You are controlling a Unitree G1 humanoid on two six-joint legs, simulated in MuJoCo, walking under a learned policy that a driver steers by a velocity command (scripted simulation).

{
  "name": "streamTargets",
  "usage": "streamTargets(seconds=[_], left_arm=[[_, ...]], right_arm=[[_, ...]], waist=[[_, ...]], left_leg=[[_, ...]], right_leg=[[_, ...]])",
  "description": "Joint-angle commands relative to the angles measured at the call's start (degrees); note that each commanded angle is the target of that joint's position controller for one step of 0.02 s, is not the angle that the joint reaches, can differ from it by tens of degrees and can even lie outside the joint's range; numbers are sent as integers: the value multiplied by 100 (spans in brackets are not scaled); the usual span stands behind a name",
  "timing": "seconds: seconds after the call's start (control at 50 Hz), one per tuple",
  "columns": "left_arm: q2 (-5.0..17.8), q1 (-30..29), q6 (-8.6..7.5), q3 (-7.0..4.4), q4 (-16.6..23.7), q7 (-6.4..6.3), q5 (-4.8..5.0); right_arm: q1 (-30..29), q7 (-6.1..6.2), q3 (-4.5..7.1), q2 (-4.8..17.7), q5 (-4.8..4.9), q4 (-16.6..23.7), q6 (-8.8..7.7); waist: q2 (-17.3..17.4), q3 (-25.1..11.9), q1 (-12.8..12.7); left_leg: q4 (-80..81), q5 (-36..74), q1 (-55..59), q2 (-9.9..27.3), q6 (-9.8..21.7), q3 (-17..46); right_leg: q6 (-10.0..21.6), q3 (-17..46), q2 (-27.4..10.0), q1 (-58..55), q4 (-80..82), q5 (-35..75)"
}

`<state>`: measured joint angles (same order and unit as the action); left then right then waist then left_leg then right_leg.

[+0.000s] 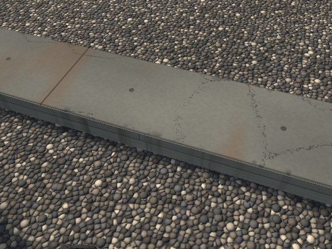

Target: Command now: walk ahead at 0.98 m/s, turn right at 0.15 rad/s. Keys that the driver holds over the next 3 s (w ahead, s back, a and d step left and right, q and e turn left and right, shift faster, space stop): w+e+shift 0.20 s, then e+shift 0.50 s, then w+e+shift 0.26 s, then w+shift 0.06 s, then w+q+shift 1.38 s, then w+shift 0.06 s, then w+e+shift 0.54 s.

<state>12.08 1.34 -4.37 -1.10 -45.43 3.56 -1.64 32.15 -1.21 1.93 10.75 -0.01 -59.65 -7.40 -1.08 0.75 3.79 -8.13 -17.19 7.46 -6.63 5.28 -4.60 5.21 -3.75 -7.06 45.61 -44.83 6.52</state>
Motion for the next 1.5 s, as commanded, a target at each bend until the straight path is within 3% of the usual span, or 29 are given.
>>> streamTargets(seconds=[0.02,0.08,0.14,0.16,0.18,0.22,0.26,0.36,0.48,0.52,0.54,0.56,0.58,0.62,0.66,0.8,0.92,0.96,1.0,1.04,1.12,1.2,1.3,1.36,1.4,1.42,1.44,1.46,1.5], left_arm=[[199,-661,-48,52,389,14,94],[489,-383,-50,-30,309,-58,86],[1035,2414,-18,-313,-518,-167,85],[1311,3084,55,-468,-663,-246,21],[1782,2683,110,-607,-685,-234,-111],[1221,2110,69,-547,-618,-191,29],[906,1793,-9,-453,-624,-249,39],[1293,1772,-139,-458,-581,-257,186],[1250,2056,118,-557,-442,-335,150],[1130,1533,81,-528,-145,-414,189],[533,1892,117,-401,66,-475,277],[575,2999,176,-382,93,-600,312],[924,3146,286,-411,60,-624,245],[1081,2174,541,-484,159,-454,-95],[952,1840,718,-489,345,-249,-91],[843,955,888,-408,1185,114,-79],[904,883,750,-385,1243,196,57],[774,1593,658,-350,881,110,99],[959,2437,438,-269,572,-29,103],[1787,2310,384,-488,904,-359,19],[1169,2025,37,-222,738,-363,-26],[1097,2831,-167,-177,142,-241,-196],[727,2904,-210,41,-473,-433,-44],[1319,2484,-246,-9,-67,-634,282],[1941,2156,-148,-294,126,-638,122],[2063,1769,-87,-385,319,-537,230],[715,1480,-225,-92,694,-259,46],[722,1498,-387,-34,1231,-104,-209],[586,1067,-508,50,1344,-37,-170]], right_arm=[[-89,80,79,833,22,308,-160],[64,252,100,1107,-157,239,-36],[-526,419,247,1478,-325,390,209],[-832,352,207,1233,-356,551,163],[-328,140,30,393,2,932,24],[-1597,151,43,973,-53,1389,-196],[-1773,152,-6,823,-199,1509,-132],[-2323,126,-131,626,-292,2061,235],[-2608,315,-157,928,-142,2286,264],[-1008,417,-23,1310,-252,1789,145],[-654,419,21,1625,-324,1770,97],[-628,289,-25,1454,-394,1956,126],[-1323,285,87,1366,-274,2123,170],[-2242,368,-114,630,-178,2404,307],[-2167,458,-54,865,-157,2249,417],[-2018,306,262,1396,-189,2250,399],[-2028,224,484,1812,-265,2249,526],[-2146,151,444,1584,-281,2246,678],[-2407,71,28,269,-437,2447,787],[-3442,33,34,643,-454,3344,530],[-2353,-94,131,1099,-316,2546,517],[-2881,65,7,454,38,2751,662],[-3784,40,-309,152,-100,3351,744],[-2584,-163,-302,324,-121,2769,822],[-1106,-149,-94,784,-82,2340,815],[-202,-179,157,1262,-82,2049,755],[-720,-102,322,1876,-80,1854,771],[-1229,35,468,2077,71,2074,805],[-855,195,336,1381,-70,1593,758]], waist=[[198,903,-191],[733,272,-417],[952,-1063,-1810],[565,-1317,-1943],[-1753,-1593,-968],[31,-727,-966],[791,73,-375],[290,215,-68],[-417,-426,-444],[-186,-954,426],[865,-1561,231],[717,-2301,-425],[1097,-2749,-471],[481,-1425,-543],[629,-715,-543],[1161,-662,-557],[960,-370,-457],[133,-196,-770],[-1740,509,-1007],[-1218,286,-1122],[-225,181,-501],[-48,617,-518],[52,1079,-167],[-16,-568,237],[-1107,-1446,991],[-915,-1620,1616],[1245,-1309,770],[1257,-1979,353],[-301,-343,27]], left_leg=[[971,4047,-972,1427,234,161],[-271,7514,431,1670,-94,-268],[-4227,7949,-15,1758,-206,-501],[-6270,4821,-1602,1327,-51,-390],[-8561,-900,-4845,197,-499,170],[-7891,62,-5526,768,-176,1048],[-7094,40,-4787,1024,-361,960],[-4610,330,-3513,730,-790,290],[-2074,2425,-1645,-24,-637,347],[-1409,3889,-182,774,-385,976],[-2064,7166,802,2591,-34,2176],[-2799,9126,973,3870,335,2955],[-2332,7009,737,4089,1109,3682],[-1458,3499,-928,2873,838,2457],[-1087,3607,-1944,2454,745,1349],[106,-1768,-2520,2714,355,852],[-64,-2091,-2718,2732,-205,-252],[-1512,-2116,-2989,2366,-406,-893],[-5882,-2049,-5896,1341,-620,-973],[-7055,-779,-7783,1359,-781,322],[-7773,466,-7192,1498,-633,344],[-10241,-755,-8788,670,-68,1018],[-8653,-991,-8256,759,301,-3],[-7238,-239,-3680,-35,509,-1466],[-6256,-1460,-2711,-400,811,-878],[-5029,-1511,-1656,-287,1342,403],[-2758,-2474,-1076,794,1912,3933],[-1085,-3152,-502,1369,2045,6966],[-827,-2799,-1904,1439,1595,6652]], right_leg=[[197,-518,448,-1161,1020,552],[441,-808,1180,-1587,1204,-336],[835,-506,1364,-4236,1605,-1017],[1034,506,647,-5567,1093,-2325],[2317,4275,-920,-7398,1909,-2998],[1925,4243,-763,-6311,3012,-2364],[1590,3133,-365,-4529,2959,414],[1036,1643,694,-2694,2756,3835],[-246,2053,1345,-2670,1251,2241],[-417,1899,1572,-2294,-1037,468],[-436,1178,2062,-1508,-3012,-4816],[-422,1177,1585,-1352,-3952,-5257],[-497,974,1367,-1081,-4541,-4227],[-719,728,897,-939,-3933,-3392],[-840,627,757,-1253,-3552,-3219],[-386,263,281,-1538,-1682,-2508],[0,-637,611,-3024,371,-3310],[130,-777,881,-3858,1549,-2922],[466,1692,-61,-4602,1766,-3804],[1428,4411,-1464,-4990,3737,-4649],[851,2177,-546,-4845,3543,-2779],[607,1224,-868,-5131,3152,-1200],[-2,-84,-495,-4177,4253,-416],[-61,-920,-366,-3341,3007,7658],[-129,-563,-781,-4259,257,9658],[-174,-587,-311,-3602,-2483,8098],[-416,-230,1383,-968,-5279,-1042],[-246,1072,1392,-154,-5816,-1380],[-147,1221,1019,383,-5703,-1474]])
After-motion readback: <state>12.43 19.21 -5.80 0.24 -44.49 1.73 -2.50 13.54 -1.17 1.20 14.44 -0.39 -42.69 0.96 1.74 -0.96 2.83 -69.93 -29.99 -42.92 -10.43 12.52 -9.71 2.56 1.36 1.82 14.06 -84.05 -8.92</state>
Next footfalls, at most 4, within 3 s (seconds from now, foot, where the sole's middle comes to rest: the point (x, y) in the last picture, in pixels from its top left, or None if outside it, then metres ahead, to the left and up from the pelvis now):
0.16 right None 0.35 -0.06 -0.77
0.54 left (165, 197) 0.71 -0.01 -0.77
1.00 right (204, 247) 0.49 -0.15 -0.77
1.42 left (253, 147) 0.87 -0.41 -0.65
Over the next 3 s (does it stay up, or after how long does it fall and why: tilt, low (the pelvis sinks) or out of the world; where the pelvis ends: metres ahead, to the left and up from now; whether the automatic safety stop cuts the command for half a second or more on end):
stays up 2.11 -0.74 0.12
